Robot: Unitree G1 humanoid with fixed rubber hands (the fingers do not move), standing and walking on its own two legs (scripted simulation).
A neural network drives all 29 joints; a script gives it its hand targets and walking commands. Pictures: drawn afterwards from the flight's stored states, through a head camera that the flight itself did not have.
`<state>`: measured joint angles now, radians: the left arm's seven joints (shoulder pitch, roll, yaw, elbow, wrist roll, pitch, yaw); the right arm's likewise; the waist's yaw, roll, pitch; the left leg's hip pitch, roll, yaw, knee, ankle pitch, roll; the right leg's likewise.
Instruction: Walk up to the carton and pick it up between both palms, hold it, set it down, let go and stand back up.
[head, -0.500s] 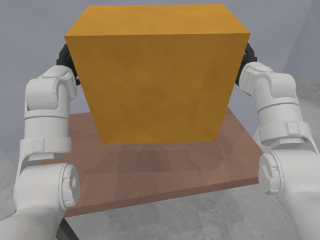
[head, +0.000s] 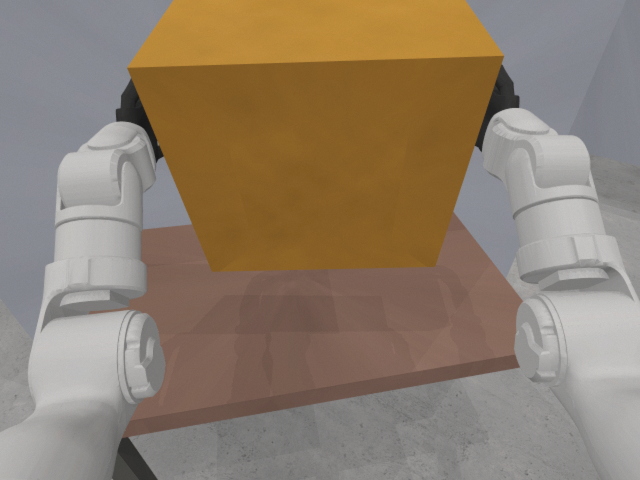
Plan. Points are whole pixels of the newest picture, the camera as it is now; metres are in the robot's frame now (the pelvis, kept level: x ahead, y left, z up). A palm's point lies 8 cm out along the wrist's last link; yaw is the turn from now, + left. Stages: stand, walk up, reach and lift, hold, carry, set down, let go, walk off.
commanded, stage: set down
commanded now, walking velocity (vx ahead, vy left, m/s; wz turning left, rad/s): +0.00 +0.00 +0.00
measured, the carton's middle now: (319, 144) +0.43 -0.01 +0.27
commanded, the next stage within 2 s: none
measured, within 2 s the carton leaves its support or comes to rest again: neither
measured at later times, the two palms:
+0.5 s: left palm (147, 154) +0.43 +0.20 +0.26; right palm (470, 134) +0.42 -0.20 +0.28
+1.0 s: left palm (160, 177) +0.44 +0.20 +0.22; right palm (468, 151) +0.42 -0.19 +0.26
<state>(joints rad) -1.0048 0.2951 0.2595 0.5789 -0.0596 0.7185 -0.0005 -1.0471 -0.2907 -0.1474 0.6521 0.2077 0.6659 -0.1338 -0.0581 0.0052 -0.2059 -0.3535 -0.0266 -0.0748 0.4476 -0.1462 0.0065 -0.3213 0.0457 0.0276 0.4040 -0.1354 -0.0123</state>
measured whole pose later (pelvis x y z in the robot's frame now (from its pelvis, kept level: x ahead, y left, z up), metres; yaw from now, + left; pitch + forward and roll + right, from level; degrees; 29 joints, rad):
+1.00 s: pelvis +0.02 -0.01 +0.01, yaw +0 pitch +0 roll +0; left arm -0.91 0.29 0.32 0.81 0.03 0.41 -0.08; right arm -0.97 -0.14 -0.20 0.78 0.03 0.37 -0.14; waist -0.09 -0.03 -0.13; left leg -0.22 -0.02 -0.07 0.36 -0.14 0.00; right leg -0.20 0.04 0.03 0.34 -0.14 -0.01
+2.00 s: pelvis +0.03 -0.01 +0.01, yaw +0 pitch +1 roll +0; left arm -0.91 0.29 0.32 1.05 0.03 0.21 -0.10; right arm -0.87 -0.09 -0.24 0.78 -0.07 0.30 -0.14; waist -0.13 -0.03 -0.10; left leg -0.22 -0.02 -0.07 0.36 -0.16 0.00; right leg -0.20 0.04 0.03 0.34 -0.16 -0.01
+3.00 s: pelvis +0.05 -0.01 +0.01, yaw +0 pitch +2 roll +0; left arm -0.91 0.31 0.32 1.15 0.03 0.10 -0.13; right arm -0.77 -0.03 -0.27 0.78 -0.14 0.22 -0.15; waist -0.15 -0.03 -0.09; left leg -0.22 -0.02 -0.07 0.36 -0.18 0.00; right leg -0.20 0.04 0.03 0.34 -0.18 -0.01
